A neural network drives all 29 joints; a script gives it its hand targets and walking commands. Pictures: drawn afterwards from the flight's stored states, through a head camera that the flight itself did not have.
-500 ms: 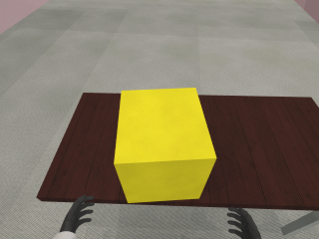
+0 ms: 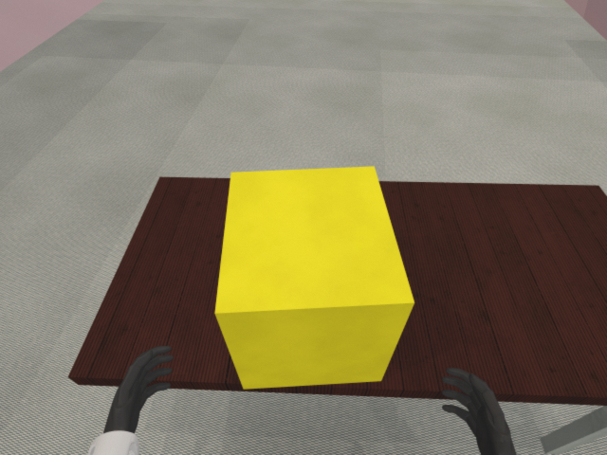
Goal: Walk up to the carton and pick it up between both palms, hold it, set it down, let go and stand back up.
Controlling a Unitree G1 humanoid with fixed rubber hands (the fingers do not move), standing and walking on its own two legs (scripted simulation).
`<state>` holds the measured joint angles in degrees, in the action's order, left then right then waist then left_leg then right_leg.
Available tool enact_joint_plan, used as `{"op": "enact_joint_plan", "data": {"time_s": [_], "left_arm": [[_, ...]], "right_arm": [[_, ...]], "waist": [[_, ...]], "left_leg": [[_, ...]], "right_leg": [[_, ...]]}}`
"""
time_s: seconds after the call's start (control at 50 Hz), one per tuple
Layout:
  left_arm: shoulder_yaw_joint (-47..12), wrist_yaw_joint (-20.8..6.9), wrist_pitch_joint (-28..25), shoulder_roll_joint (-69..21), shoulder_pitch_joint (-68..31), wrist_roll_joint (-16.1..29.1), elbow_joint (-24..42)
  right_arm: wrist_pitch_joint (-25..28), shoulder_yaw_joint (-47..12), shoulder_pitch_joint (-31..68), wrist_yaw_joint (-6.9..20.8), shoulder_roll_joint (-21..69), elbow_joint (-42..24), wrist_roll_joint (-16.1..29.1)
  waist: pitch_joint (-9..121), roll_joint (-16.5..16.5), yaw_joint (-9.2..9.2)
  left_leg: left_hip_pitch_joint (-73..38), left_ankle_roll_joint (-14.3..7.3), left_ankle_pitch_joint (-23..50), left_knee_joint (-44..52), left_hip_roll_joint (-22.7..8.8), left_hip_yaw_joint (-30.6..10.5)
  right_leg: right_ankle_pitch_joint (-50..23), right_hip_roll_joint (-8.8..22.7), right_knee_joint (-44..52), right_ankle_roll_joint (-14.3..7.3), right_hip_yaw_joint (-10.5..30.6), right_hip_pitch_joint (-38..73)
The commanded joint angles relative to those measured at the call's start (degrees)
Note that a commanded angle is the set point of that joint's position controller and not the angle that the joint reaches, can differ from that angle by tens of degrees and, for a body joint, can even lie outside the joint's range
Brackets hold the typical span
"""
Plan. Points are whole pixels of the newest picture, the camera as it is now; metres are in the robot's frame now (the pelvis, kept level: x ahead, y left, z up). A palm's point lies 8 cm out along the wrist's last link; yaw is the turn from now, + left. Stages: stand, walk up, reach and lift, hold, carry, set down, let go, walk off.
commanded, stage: reach and lift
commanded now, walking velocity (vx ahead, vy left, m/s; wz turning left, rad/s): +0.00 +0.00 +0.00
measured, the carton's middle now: (308, 279) +0.41 +0.01 -0.05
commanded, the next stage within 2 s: none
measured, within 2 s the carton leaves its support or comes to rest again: neither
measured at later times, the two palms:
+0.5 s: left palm (142, 390) +0.21 +0.23 -0.02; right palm (483, 391) +0.22 -0.22 -0.02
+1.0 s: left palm (142, 313) +0.30 +0.24 +0.03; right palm (474, 321) +0.29 -0.21 +0.03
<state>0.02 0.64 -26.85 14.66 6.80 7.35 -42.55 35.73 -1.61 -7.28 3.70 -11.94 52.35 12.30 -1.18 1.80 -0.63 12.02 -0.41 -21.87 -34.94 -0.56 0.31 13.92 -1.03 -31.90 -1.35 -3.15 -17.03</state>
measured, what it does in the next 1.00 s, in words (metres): stands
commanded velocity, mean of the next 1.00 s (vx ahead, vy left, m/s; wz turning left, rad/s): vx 0.00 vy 0.00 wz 0.00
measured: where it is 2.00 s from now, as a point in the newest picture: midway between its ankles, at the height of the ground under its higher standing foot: outside the picture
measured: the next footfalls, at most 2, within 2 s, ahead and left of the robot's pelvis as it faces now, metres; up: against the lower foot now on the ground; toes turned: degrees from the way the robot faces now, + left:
none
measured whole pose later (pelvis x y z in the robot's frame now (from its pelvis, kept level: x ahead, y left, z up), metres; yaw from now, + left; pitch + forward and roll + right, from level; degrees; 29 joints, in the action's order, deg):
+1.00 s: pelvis +0.01 +0.01 +0.01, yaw -1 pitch -1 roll -1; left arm 1.6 2.6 -11.0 13.7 -9.0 10.2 -36.9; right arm 17.0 -4.7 7.8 1.1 -14.9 40.2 20.3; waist 0.9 0.4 -1.4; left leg 6.1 -0.8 -17.7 -24.6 -0.5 1.3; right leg 9.2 -1.4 -20.9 -0.9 -2.0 -11.0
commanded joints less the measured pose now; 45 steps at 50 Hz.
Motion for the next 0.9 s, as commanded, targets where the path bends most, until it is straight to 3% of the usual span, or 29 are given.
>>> {"op": "enact_joint_plan", "data": {"time_s": [0.0,0.04,0.08,0.1,0.12,0.18,0.2,0.28,0.3,0.32,0.42,0.54,0.64,0.68,0.7,0.74,0.78,0.88], "left_arm": [[1.1,-0.3,-2.8,4.9,-5.1,1.0,4.8],[1.4,-0.1,-3.0,5.3,-6.3,0.9,5.2],[0.4,0.3,-3.1,4.4,-6.2,0.6,6.0],[0.9,0.7,-3.2,4.5,-7.1,0.6,6.2],[0.8,1.0,-3.2,3.6,-6.8,0.0,6.5],[0.2,1.6,-2.5,3.1,-7.2,-0.3,6.1],[0.0,1.9,-2.2,2.4,-6.5,-0.2,6.6],[0.5,2.4,-1.1,2.4,-7.2,-0.2,6.6],[0.3,2.5,-1.0,2.2,-6.9,0.2,7.4],[1.6,2.7,-1.2,3.2,-6.6,-0.4,7.8],[1.1,2.6,0.0,3.6,-11.0,0.4,8.7],[1.8,2.0,1.8,4.8,-12.5,1.3,8.3],[0.2,1.6,5.7,4.5,-17.0,3.5,9.0],[0.8,1.9,6.8,4.6,-18.1,3.6,10.5],[0.9,1.9,7.3,4.6,-18.5,3.8,10.8],[1.0,2.0,8.6,4.1,-19.7,3.5,11.4],[2.4,2.0,9.9,4.7,-19.8,3.1,10.7],[3.5,1.8,13.5,4.7,-24.7,2.2,11.0]], "right_arm": [[2.8,0.0,4.9,-0.2,-5.2,-4.6,1.6],[2.7,-0.1,5.3,-0.1,-5.0,-5.1,2.3],[2.5,-0.6,5.3,0.2,-4.7,-5.2,3.5],[2.7,-0.3,6.1,0.2,-5.4,-5.7,3.7],[2.6,-0.7,6.2,0.4,-4.7,-5.2,4.3],[1.6,-0.4,7.2,0.8,-4.9,-4.9,4.7],[1.5,-0.3,7.0,0.9,-5.6,-5.0,5.7],[0.3,-0.8,8.7,1.2,-5.6,-7.1,5.5],[0.2,-0.2,8.6,1.2,-5.9,-7.5,5.3],[0.1,-1.0,9.0,1.2,-4.8,-8.4,6.0],[-2.2,-0.3,12.8,0.8,-4.8,-11.8,5.0],[-5.0,-0.8,13.1,-0.3,-4.3,-12.4,5.4],[-8.8,-0.1,17.1,-1.5,-6.1,-12.5,4.6],[-9.7,-0.5,17.6,-1.6,-6.2,-14.4,5.6],[-10.3,-0.1,18.3,-1.8,-6.4,-14.9,5.7],[-11.4,0.1,19.3,-2.0,-7.2,-15.5,6.1],[-12.6,-1.0,19.8,-2.2,-6.8,-15.4,6.5],[-16.1,-2.1,23.6,-2.5,-7.9,-17.7,8.7]], "waist": [[5.5,-1.8,-0.19],[4.1,-1.5,0.09],[3.1,-1.3,-0.84],[3.5,-0.7,-0.23],[3.0,-0.3,-1.07],[3.0,0.5,-0.94],[3.1,1.3,-0.10],[4.1,-0.1,-0.85],[4.0,-0.5,0.08],[4.9,0.0,-1.20],[4.8,-1.5,-0.57],[7.2,-1.1,-0.60],[7.3,-1.0,0.91],[9.1,-0.3,-0.43],[9.2,-1.2,0.32],[10.0,0.1,0.12],[10.0,-0.8,-1.01],[10.9,-0.7,-1.14]], "left_leg": [[9.1,3.0,15.0,5.6,1.0,0.2],[9.1,3.1,12.5,6.6,0.7,-0.4],[8.8,3.0,12.2,7.4,0.6,-0.9],[8.0,3.1,11.1,7.8,0.2,-1.3],[7.3,3.3,10.7,8.1,0.1,-1.1],[6.7,3.5,10.9,9.1,0.1,-1.4],[6.1,3.5,11.6,9.5,0.1,-1.2],[5.9,3.5,11.8,9.5,0.3,-0.8],[5.5,3.6,12.7,9.4,0.5,-0.3],[5.0,3.3,13.4,9.9,0.7,0.2],[8.7,3.0,10.9,9.7,0.7,0.2],[7.2,3.0,14.2,9.7,1.1,1.0],[4.8,3.2,16.8,11.6,0.6,-0.2],[3.3,3.5,19.4,11.2,0.9,0.6],[3.5,3.2,19.5,11.5,0.9,0.3],[2.7,3.7,22.1,11.9,1.0,0.0],[2.5,3.4,23.2,12.4,0.9,0.5],[2.4,3.2,24.6,13.3,1.0,0.3]], "right_leg": [[-7.7,0.8,3.7,-1.3,5.4,12.9],[-4.9,0.8,4.0,-1.5,4.8,12.7],[-3.4,0.7,4.3,-1.8,4.9,12.4],[-2.0,0.7,4.5,-2.1,4.7,11.5],[-1.4,0.5,4.6,-2.1,4.6,10.8],[-1.6,0.3,5.1,-2.8,4.9,11.4],[-2.3,0.3,5.1,-3.0,4.6,11.8],[-2.4,0.2,5.7,-2.6,4.5,12.6],[-3.3,0.2,6.0,-2.6,4.3,13.0],[-4.6,0.0,5.7,-2.8,4.5,14.1],[-2.3,0.7,6.2,-2.2,4.9,15.4],[-7.6,1.1,6.8,-2.0,5.5,17.2],[-9.0,0.7,8.2,-2.0,5.0,17.9],[-11.5,1.1,8.6,-2.1,5.5,18.4],[-12.7,1.2,8.9,-1.9,5.5,18.7],[-14.4,0.9,8.9,-2.0,5.3,19.5],[-16.5,1.2,9.3,-1.8,6.0,20.2],[-16.9,0.9,11.2,-2.0,6.4,21.0]]}}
